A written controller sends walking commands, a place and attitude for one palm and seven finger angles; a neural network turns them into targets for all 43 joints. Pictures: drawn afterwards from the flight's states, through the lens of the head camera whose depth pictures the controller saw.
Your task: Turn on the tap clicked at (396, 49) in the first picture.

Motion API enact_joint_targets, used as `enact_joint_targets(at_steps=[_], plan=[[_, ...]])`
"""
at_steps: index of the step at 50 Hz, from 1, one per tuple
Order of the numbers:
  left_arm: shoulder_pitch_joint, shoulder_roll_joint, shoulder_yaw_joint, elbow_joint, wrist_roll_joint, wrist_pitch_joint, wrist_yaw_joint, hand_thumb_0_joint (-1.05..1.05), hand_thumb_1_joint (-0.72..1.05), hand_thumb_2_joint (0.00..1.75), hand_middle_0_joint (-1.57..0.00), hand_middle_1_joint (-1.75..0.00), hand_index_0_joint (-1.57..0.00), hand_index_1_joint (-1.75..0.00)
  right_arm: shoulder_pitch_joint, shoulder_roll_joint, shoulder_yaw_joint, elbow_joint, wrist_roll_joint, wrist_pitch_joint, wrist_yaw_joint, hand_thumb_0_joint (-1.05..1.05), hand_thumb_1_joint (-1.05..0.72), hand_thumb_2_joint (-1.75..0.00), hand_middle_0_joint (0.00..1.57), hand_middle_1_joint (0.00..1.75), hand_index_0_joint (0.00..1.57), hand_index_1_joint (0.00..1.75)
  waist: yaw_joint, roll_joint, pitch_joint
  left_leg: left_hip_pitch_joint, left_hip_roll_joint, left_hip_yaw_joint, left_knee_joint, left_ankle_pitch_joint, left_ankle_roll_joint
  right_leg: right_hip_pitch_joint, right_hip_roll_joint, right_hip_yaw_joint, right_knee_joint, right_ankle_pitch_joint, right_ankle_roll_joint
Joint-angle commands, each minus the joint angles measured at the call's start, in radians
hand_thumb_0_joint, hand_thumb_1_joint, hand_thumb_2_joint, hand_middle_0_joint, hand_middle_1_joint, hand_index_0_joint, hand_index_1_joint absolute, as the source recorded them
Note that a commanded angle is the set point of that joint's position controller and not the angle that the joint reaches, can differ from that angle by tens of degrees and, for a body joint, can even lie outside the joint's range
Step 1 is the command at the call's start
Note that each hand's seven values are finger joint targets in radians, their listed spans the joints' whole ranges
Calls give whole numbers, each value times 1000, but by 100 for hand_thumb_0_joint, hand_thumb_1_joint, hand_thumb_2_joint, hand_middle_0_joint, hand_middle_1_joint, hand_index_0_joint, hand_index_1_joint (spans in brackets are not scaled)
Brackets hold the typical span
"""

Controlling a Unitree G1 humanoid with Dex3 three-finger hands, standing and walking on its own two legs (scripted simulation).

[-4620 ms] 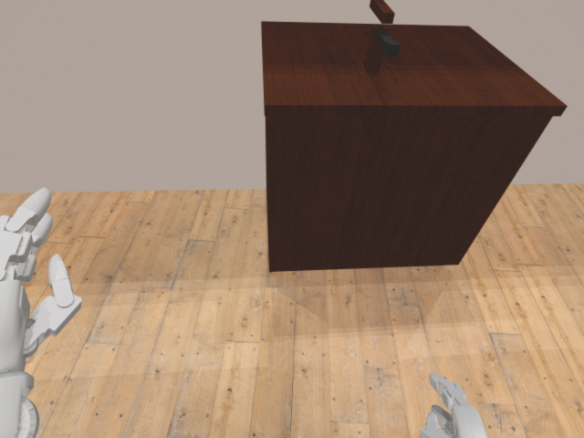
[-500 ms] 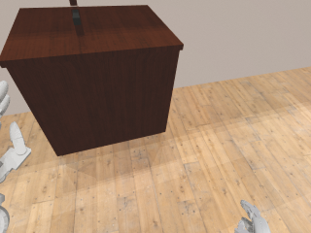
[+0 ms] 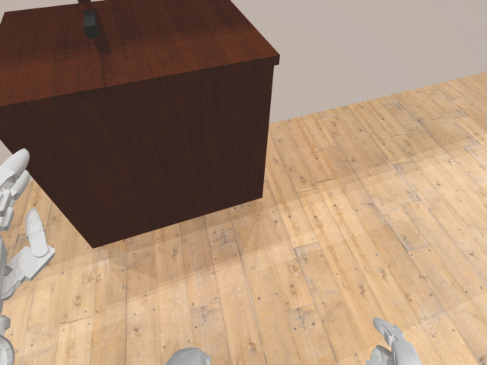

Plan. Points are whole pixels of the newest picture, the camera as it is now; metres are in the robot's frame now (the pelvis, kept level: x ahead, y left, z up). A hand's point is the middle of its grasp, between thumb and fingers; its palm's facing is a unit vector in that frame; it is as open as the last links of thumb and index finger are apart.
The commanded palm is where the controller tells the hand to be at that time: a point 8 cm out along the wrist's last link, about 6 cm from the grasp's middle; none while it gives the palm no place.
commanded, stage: take the last steps up to it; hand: left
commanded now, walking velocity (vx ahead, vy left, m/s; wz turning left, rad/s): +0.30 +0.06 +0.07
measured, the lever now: (91, 30) +0.80 +0.40 +0.16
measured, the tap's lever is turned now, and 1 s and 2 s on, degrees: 0 0 0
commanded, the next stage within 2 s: come to a stop and stand still in 1.66 s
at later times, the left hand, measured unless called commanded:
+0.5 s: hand (50, 167) +0.32 +0.27 +0.19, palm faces +0.36 -0.81 -0.46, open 7.4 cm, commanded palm +0.27 +0.32 +0.18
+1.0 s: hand (84, 115) +0.44 +0.27 +0.19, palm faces +0.43 -0.80 -0.42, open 7.4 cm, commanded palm +0.39 +0.31 +0.18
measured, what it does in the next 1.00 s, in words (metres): walks ahead: left foot, then right foot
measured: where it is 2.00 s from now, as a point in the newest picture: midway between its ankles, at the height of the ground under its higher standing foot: (248, 319)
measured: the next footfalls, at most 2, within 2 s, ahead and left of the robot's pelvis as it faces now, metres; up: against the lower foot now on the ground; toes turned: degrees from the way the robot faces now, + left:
left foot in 0.18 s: +0.14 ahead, +0.16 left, +0.00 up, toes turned +10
right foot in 0.60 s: +0.22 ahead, -0.08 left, +0.00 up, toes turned -10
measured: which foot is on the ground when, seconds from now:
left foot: up 0.00-0.16, down 0.18-0.60, up 0.62-0.98, down 1.00-1.00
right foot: down 0.00-0.20, up 0.22-0.58, down 0.60-1.00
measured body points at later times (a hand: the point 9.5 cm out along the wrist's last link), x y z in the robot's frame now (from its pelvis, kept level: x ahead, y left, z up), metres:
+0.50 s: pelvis +0.11 +0.04 +0.01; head +0.14 +0.04 +0.45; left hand +0.30 +0.31 +0.21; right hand +0.27 -0.14 -0.09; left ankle +0.10 +0.15 -0.74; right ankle +0.16 -0.08 -0.69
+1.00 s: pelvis +0.23 +0.03 -0.01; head +0.25 +0.04 +0.44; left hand +0.41 +0.31 +0.21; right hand +0.40 -0.24 -0.08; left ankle +0.29 +0.15 -0.74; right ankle +0.18 -0.07 -0.74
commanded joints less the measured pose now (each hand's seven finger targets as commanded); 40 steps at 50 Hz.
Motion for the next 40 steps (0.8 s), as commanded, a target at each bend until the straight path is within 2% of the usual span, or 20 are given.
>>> enact_joint_targets(at_steps=[1, 3, 6, 7, 8, 9, 10, 11, 13, 15, 18, 25, 28, 29, 30, 31, 32, 35, 39, 40], plan=[[-48, 209, 161, -262, -8, -76, 45, 0, 90, 90, -20, -30, -20, -30, -92, -53, -15, -186, -7, -60, -10, 0, -90, -90, 20, 30, 20, 30, 39, -123, -120, 46, 21, 53, -289, 32, 8, 86, -261, 209, -224, 114, -115], [-46, 188, 148, -260, -10, -64, 57, 0, 90, 90, -20, -30, -20, -30, -78, -51, -21, -195, -9, -68, -13, 0, -90, -90, 20, 30, 20, 30, 50, -120, -133, 103, -12, 103, -386, 56, 13, 111, -252, 210, -199, 124, -112], [-85, 173, 125, -258, -9, -54, 67, 0, 90, 90, -20, -30, -20, -30, -49, -59, -31, -197, -11, -73, -26, 0, -90, -90, 20, 30, 20, 30, 30, -110, -142, 256, -43, 140, -556, 139, 13, 85, -211, 165, -121, 27, -68], [-98, 170, 120, -249, -7, -55, 66, 0, 90, 90, -20, -30, -20, -30, -45, -66, -38, -200, -10, -72, -34, 0, -90, -90, 20, 30, 20, 30, 28, -77, -131, 320, -38, 144, -599, 149, 20, 47, -183, 151, -64, 18, -47], [-129, 161, 105, -265, -6, -61, 64, 0, 90, 90, -20, -30, -20, -30, -27, -82, -47, -201, -5, -71, -40, 0, -90, -90, 20, 30, 20, 30, 11, 17, -150, 402, -13, 98, -646, 138, 35, 7, -152, 121, 65, 19, -22], [-141, 145, 89, -273, -7, -64, 61, 0, 90, 90, -20, -30, -20, -30, -23, -112, -56, -209, 2, -71, -43, 0, -90, -90, 20, 30, 20, 30, -2, 233, -152, 488, 136, -132, -721, 144, 95, -136, -62, 49, 294, -98, 29], [-168, 150, 87, -291, -2, -78, 62, 0, 90, 90, -20, -30, -20, -30, -35, -108, -50, -219, 3, -73, -33, 0, -90, -90, 20, 30, 20, 30, 6, 368, -146, 550, 314, -407, -786, 306, 191, -307, 21, 42, 534, -371, 53], [-171, 179, 92, -210, 15, -82, 56, 0, 90, 90, -20, -30, -20, -30, -48, -94, -38, -213, 0, -78, -23, 0, -90, -90, 20, 30, 20, 30, 7, 275, -109, 463, 354, -461, -830, 240, 232, -344, 4, 106, 662, -364, 38], [-198, 196, 104, -245, 7, -75, 48, 0, 90, 90, -20, -30, -20, -30, -55, -80, -31, -190, -2, -83, -18, 0, -90, -90, 20, 30, 20, 30, 3, 242, -76, 418, 337, -399, -817, 211, 248, -405, -57, 148, 712, -270, 50], [-185, 165, 81, -311, 9, -75, 37, 0, 90, 90, -20, -30, -20, -30, -53, -79, -35, -183, 6, -96, -7, 0, -90, -90, 20, 30, 20, 30, 16, 202, -94, 447, 276, -243, -782, 294, 219, -421, -59, 121, 660, -196, 64], [-74, 143, 83, -310, -4, -54, 31, 0, 90, 90, -20, -30, -20, -30, -42, -71, -25, -186, 3, -102, 5, 0, -90, -90, 20, 30, 20, 30, 19, 210, -122, 404, 240, -129, -803, 336, 188, -343, -44, 78, 533, -110, 70], [-67, 167, 126, -183, -14, -27, 28, 0, 90, 90, -20, -30, -20, -30, -60, -57, -7, -187, -6, -88, -13, 0, -90, -90, 20, 30, 20, 30, 17, 177, -116, 362, 235, -38, -777, 300, 150, -126, 10, -18, 142, -57, 76], [-110, 166, 115, -154, -7, -15, 32, 0, 90, 90, -20, -30, -20, -30, -71, -53, -6, -181, 3, -76, -18, 0, -90, -90, 20, 30, 20, 30, 31, 102, -165, 286, 178, 26, -552, 212, 108, 111, 27, -26, -62, 5, 56], [-131, 157, 90, -157, 2, -10, 32, 0, 90, 90, -20, -30, -20, -30, -64, -35, -3, -180, 7, -71, -15, 0, -90, -90, 20, 30, 20, 30, 28, -22, -191, 182, 114, 76, -349, 142, 87, 206, -74, 117, -109, -1, 5], [-154, 201, 109, -175, 8, -10, 36, 0, 90, 90, -20, -30, -20, -30, -82, -16, 2, -197, 10, -70, -14, 0, -90, -90, 20, 30, 20, 30, 30, -267, -196, -52, -13, 114, -75, -104, 41, 317, -297, 511, -190, 76, -98], [-161, 229, 136, -194, -1, -12, 43, 0, 90, 90, -20, -30, -20, -30, -111, -36, 2, -202, 5, -80, -14, 0, -90, -90, 20, 30, 20, 30, 51, -294, -173, -172, -38, 12, 115, -222, 19, 323, -412, 660, -236, 142, -172], [-199, 211, 121, -217, -5, -25, 40, 0, 90, 90, -20, -30, -20, -30, -88, -48, -7, -177, 0, -85, -6, 0, -90, -90, 20, 30, 20, 30, 32, -210, -175, -172, -4, -69, 185, -151, 11, 289, -402, 601, -241, 59, -165], [-101, 218, 145, -241, 1, -46, 38, 0, 90, 90, -20, -30, -20, -30, -123, -51, -7, -163, 2, -61, -3, 0, -90, -90, 20, 30, 20, 30, 33, -64, -122, -183, 34, -68, 188, -36, -13, 217, -330, 406, -208, 190, -144], [-59, 228, 183, -303, -6, -71, 50, 0, 90, 90, -20, -30, -20, -30, -109, -50, -16, -182, -2, -42, -6, 0, -90, -90, 20, 30, 20, 30, 19, -59, -146, -68, 51, -5, -103, 28, -13, 182, -278, 178, -184, 371, -118], [-28, 216, 179, -304, -11, -72, 52, 0, 90, 90, -20, -30, -20, -30, -105, -43, -14, -196, -3, -43, -6, 0, -90, -90, 20, 30, 20, 30, 31, -78, -150, -37, 42, 25, -198, 37, -8, 188, -265, 167, -174, 393, -118]])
